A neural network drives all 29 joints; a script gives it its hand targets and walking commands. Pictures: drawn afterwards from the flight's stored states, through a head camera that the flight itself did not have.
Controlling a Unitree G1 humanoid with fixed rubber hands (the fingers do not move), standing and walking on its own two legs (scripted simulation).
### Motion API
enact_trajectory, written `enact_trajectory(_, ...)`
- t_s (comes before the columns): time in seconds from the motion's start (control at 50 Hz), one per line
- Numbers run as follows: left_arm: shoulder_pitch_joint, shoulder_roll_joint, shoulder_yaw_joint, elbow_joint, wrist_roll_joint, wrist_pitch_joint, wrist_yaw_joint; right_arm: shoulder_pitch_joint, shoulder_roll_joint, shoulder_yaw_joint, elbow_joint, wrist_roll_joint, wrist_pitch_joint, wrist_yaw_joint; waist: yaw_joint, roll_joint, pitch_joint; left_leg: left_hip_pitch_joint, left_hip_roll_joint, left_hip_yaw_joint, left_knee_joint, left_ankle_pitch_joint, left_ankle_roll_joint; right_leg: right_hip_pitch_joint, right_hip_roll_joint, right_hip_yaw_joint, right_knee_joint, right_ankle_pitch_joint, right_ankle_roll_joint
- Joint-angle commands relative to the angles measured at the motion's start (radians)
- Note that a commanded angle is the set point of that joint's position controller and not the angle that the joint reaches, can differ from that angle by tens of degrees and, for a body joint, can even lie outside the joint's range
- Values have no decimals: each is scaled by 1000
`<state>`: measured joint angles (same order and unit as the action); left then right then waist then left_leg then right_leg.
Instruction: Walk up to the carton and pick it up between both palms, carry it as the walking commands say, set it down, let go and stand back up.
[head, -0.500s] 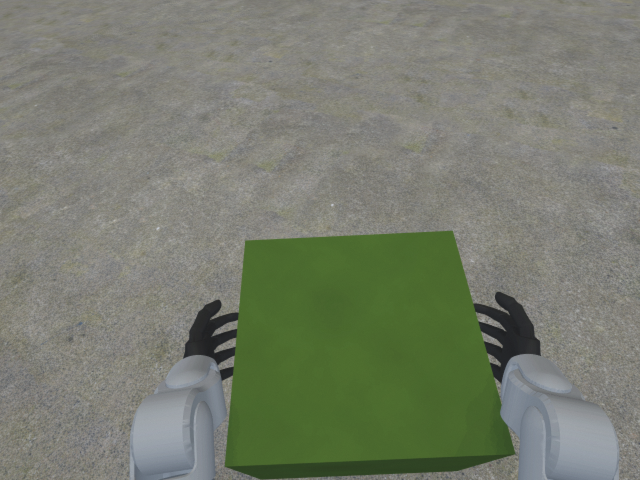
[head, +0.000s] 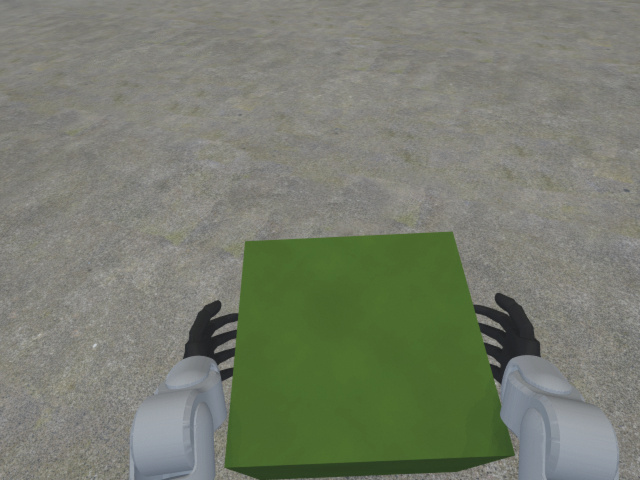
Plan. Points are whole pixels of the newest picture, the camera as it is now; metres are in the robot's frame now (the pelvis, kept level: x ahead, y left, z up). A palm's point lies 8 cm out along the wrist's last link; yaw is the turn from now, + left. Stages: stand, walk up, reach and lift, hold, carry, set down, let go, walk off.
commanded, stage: carry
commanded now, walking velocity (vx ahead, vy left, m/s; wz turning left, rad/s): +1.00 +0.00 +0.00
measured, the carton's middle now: (353, 359) +0.29 +0.00 +0.03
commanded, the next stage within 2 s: none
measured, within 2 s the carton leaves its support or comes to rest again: neither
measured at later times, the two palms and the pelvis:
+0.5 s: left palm (228, 153) +0.71 +0.24 +0.09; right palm (399, 144) +0.71 -0.10 +0.10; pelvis +0.46 +0.07 +0.02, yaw -1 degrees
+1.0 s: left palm (233, 74) +1.18 +0.33 +0.07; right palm (348, 62) +1.20 -0.01 +0.09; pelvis +0.93 +0.15 +0.01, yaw +2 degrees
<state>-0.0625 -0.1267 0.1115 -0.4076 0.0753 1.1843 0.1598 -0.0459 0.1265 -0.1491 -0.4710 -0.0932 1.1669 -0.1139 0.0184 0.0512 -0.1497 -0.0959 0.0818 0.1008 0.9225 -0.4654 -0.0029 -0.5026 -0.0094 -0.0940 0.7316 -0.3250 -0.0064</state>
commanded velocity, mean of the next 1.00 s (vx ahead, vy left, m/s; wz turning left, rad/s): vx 1.00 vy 0.00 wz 0.00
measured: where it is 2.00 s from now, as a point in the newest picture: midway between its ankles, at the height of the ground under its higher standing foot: (295, 216)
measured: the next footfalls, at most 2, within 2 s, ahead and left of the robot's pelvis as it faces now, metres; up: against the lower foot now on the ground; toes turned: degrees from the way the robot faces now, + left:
left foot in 0.22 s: +0.35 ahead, +0.14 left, +0.00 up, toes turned +8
right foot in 0.58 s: +0.74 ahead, -0.07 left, +0.00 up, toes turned -2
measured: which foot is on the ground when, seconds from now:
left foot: up 0.00-0.20, down 0.22-0.62, up 0.64-0.86, down 0.88-1.00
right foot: down 0.00-0.26, up 0.28-0.56, down 0.58-0.88, up 0.90-1.00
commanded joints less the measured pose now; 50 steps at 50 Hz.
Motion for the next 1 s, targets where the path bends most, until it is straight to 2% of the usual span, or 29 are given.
enact_trajectory(0.0,-568,-924,-712,-257,-400,-52,-196,-442,876,748,-106,398,-14,187,19,-177,-301,-1003,-28,-140,428,-56,45,1157,-337,459,-192,862,-188)
enact_trajectory(0.04,-553,-933,-726,-278,-398,-69,-207,-468,899,764,-139,397,-35,197,20,-156,-248,-866,9,-124,134,-89,28,929,-323,383,-311,599,-139)
enact_trajectory(0.1,-566,-924,-760,-330,-422,-80,-213,-457,913,760,-158,390,-52,196,13,-203,-195,-402,-7,-26,-364,177,23,528,-252,113,-479,274,-83)
enact_trajectory(0.14,-618,-911,-776,-384,-444,-86,-207,-511,916,759,-217,416,-61,191,-26,-260,-258,-87,-97,122,-529,348,16,436,-230,-25,-318,617,-49)
enact_trajectory(0.16,-609,-899,-779,-366,-426,-71,-201,-420,914,734,-142,401,-53,190,-69,-137,-341,154,-120,116,-480,278,17,340,-192,-88,-19,751,-26)
enact_trajectory(0.18,-628,-885,-771,-369,-419,-66,-203,-442,896,731,-145,403,-54,190,-98,71,-371,338,26,-168,-551,79,39,65,-91,-85,276,561,19)
enact_trajectory(0.2,-625,-883,-774,-393,-419,-57,-203,-481,875,729,-161,406,-49,189,-58,319,-363,465,215,-580,-671,112,123,-174,37,-6,441,-13,34)
enact_trajectory(0.24,-591,-858,-763,-328,-416,-37,-204,-434,855,717,-125,385,-32,183,-48,243,-377,575,290,-662,-568,494,203,-330,1,100,581,-103,-4)
enact_trajectory(0.28,-602,-882,-758,-325,-417,-52,-205,-404,911,745,-108,389,-33,189,-61,53,-358,594,253,-496,-486,796,198,-402,-53,93,563,-77,1)
enact_trajectory(0.32,-553,-909,-743,-293,-395,-67,-205,-433,918,760,-137,408,-42,197,-65,26,-323,585,213,-391,-500,944,129,-392,-50,53,495,-71,4)
enact_trajectory(0.34,-513,-917,-730,-269,-391,-68,-208,-432,907,763,-159,408,-42,196,-67,-14,-301,592,221,-382,-510,885,149,-422,-56,56,424,-68,8)
enact_trajectory(0.46,-620,-886,-746,-341,-394,-63,-195,-468,875,748,-154,416,-26,206,-56,72,-72,246,123,-93,-650,935,81,-144,1,-121,-81,147,-8)
enact_trajectory(0.52,-597,-884,-741,-287,-376,-45,-182,-452,810,716,-150,405,-13,201,-22,157,-154,73,80,55,-414,1440,46,336,163,-307,-181,229,-26)
enact_trajectory(0.54,-582,-872,-728,-254,-362,-38,-176,-459,784,707,-141,401,-2,200,5,104,-245,-37,77,97,-224,1452,13,558,134,-265,-146,244,-60)
enact_trajectory(0.56,-579,-861,-731,-259,-365,-35,-173,-478,769,693,-131,395,4,198,73,-3,-343,-226,9,100,209,1354,-26,771,-38,24,-132,81,-184)
enact_trajectory(0.58,-549,-819,-703,-221,-342,-25,-172,-486,758,706,-133,406,15,199,75,-323,-346,-498,-159,20,645,597,-59,887,-325,568,-276,200,-347)
enact_trajectory(0.6,-522,-851,-695,-175,-340,-31,-170,-500,773,737,-132,408,18,200,42,-476,-316,-730,-233,-60,807,-51,-26,1001,-387,776,-264,631,-445)
enact_trajectory(0.62,-489,-921,-688,-184,-358,-44,-178,-465,823,736,-129,427,0,204,50,-402,-336,-892,-173,-237,941,-203,-1,1057,-402,748,-173,881,-423)
enact_trajectory(0.64,-531,-933,-701,-238,-387,-51,-184,-451,849,726,-109,423,-14,201,43,-235,-345,-945,-121,-298,877,-159,16,1095,-382,639,-145,938,-341)
enact_trajectory(0.68,-539,-973,-732,-274,-403,-70,-190,-433,887,750,-152,415,-39,200,23,-129,-343,-1004,-31,-256,538,-146,41,1095,-311,504,-140,876,-173)
enact_trajectory(0.72,-586,-977,-782,-355,-421,-102,-201,-450,885,741,-196,412,-73,214,10,-109,-291,-757,33,-208,81,-155,27,745,-323,399,-284,525,-134)
enact_trajectory(0.76,-581,-963,-804,-386,-431,-111,-207,-389,903,739,-174,407,-86,213,-3,-154,-262,-316,23,-87,-328,74,30,389,-263,135,-397,292,-74)
enact_trajectory(0.8,-618,-961,-817,-402,-450,-116,-205,-457,910,737,-220,428,-105,210,-48,-211,-342,23,-44,41,-506,310,18,308,-221,-15,-197,466,-29)
enact_trajectory(0.82,-665,-953,-820,-410,-443,-112,-202,-453,918,729,-188,429,-101,209,-92,-93,-421,271,-61,-18,-470,221,-4,134,-165,-36,112,486,-9)
enact_trajectory(0.84,-626,-951,-811,-368,-427,-94,-200,-464,886,718,-154,417,-94,204,-67,253,-360,372,166,-437,-610,199,22,-138,2,-38,402,30,35)
enact_trajectory(0.86,-569,-907,-803,-361,-425,-81,-201,-420,846,711,-167,408,-84,204,-46,345,-385,475,233,-598,-627,378,76,-234,16,54,493,-106,27)
enact_trajectory(0.88,-557,-890,-785,-335,-416,-70,-197,-382,847,700,-125,388,-70,195,-46,317,-382,540,264,-659,-575,516,119,-309,18,97,565,-104,16)
enact_trajectory(0.92,-553,-878,-756,-287,-410,-70,-196,-382,862,721,-105,388,-61,191,-63,108,-384,604,252,-534,-469,804,165,-428,-40,103,621,-81,8)
enact_trajectory(0.98,-557,-912,-763,-306,-400,-89,-195,-397,887,737,-129,408,-67,205,-73,95,-321,638,210,-383,-450,1009,101,-511,-54,58,562,-105,-6)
